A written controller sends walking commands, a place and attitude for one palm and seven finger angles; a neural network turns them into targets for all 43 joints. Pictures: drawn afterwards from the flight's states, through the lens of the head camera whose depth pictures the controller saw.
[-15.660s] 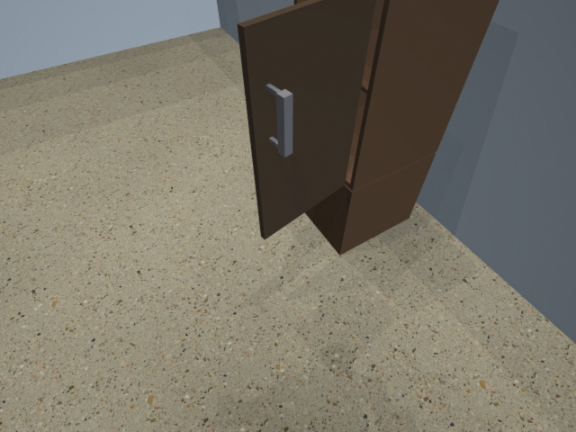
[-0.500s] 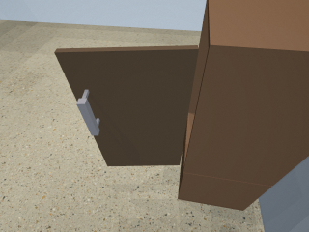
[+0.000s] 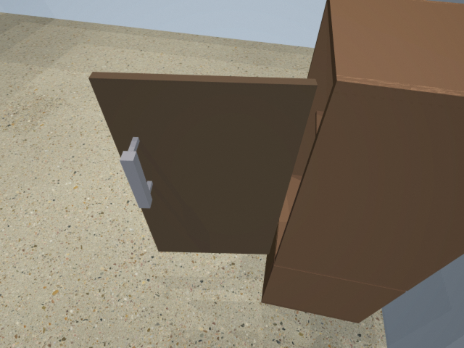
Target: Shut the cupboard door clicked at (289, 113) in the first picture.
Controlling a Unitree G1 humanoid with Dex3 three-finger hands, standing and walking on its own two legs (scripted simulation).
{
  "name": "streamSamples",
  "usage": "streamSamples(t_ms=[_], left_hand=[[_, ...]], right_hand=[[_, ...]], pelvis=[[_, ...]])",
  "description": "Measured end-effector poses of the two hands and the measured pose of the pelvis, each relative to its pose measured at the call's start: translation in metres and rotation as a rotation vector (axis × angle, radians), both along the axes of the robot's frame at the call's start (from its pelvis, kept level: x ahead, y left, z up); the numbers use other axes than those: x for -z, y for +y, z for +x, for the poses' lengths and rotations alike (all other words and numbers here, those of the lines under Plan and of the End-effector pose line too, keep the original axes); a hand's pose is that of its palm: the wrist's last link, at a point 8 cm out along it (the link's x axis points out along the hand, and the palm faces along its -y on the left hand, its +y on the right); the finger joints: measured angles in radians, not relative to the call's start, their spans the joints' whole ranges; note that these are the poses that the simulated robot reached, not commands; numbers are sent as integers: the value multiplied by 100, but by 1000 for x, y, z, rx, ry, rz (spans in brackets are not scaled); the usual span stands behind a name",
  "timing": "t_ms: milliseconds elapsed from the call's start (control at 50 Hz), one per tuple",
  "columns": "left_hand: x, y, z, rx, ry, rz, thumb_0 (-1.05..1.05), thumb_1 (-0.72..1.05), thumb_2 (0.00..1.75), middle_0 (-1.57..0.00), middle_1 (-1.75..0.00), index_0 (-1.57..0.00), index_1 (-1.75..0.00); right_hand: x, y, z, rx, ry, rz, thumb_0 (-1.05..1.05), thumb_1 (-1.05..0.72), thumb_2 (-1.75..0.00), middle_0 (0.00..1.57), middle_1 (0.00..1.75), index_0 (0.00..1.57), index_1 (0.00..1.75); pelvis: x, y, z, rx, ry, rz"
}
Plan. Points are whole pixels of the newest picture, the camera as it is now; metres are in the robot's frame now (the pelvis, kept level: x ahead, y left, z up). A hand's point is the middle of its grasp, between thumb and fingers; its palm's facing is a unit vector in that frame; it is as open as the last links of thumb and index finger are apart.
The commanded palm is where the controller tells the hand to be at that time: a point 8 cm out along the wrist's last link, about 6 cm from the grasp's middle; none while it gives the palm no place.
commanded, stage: look again from close up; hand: left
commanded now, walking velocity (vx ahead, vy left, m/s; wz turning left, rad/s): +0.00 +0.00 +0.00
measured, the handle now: (140, 173) +0.40 +0.21 +0.06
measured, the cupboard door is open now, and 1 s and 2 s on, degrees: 100 100 100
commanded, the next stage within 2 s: shuffle to correct the standing spot in 0.18 s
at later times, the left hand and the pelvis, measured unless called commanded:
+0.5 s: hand out of the picture +0.01 +0.18 -0.18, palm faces +0.01 -0.98 -0.21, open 7.4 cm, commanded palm none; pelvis +0.00 +0.00 +0.00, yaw -1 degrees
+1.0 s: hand out of the picture -0.01 +0.19 -0.18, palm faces +0.01 -0.98 -0.20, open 7.4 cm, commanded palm none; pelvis -0.03 +0.02 -0.01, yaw +1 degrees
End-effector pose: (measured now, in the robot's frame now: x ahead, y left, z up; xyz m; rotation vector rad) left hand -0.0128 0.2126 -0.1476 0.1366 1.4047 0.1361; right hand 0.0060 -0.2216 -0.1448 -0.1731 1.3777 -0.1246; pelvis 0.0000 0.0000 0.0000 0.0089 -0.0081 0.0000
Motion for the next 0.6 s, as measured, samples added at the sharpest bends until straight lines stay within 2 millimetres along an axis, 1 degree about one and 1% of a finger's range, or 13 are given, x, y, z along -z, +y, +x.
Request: streamSamples(t_ms=[160, 380, 480, 540, 600], left_hand=[[0, 4, 5, -4, 5, 0, 0, 91, 90, -20, -29, -20, -30], [-2, 12, 11, -2, 2, 13, 0, 90, 90, -20, -29, -20, -30], [-2, 17, 14, 3, -6, 32, 0, 90, 90, -20, -29, -20, -30], [-3, 19, 15, 17, -18, 52, 0, 90, 90, -20, -29, -20, -30], [-8, 21, 16, 24, -68, 78, 0, 90, 90, -20, -29, -20, -30]], right_hand=[[-2, 2, 9, -7, -3, -8, 1, -93, -90, 19, 30, 19, 30], [-2, 5, 10, 3, 3, -8, 1, -93, -90, 20, 30, 20, 30], [-1, 3, 8, 21, -13, -13, 0, -93, -90, 20, 30, 20, 30], [2, -1, 6, 36, -31, -9, 0, -92, -90, 20, 30, 20, 30], [4, -6, 6, 34, -73, -2, 0, -92, -90, 20, 30, 20, 30]], pelvis=[[-1, 3, 5, -2, 2, 0], [-1, 6, 7, 2, 2, 4], [0, 5, -2, 11, 6, 12], [2, 2, -11, 12, 11, 13], [3, 1, -23, -2, 6, -4]])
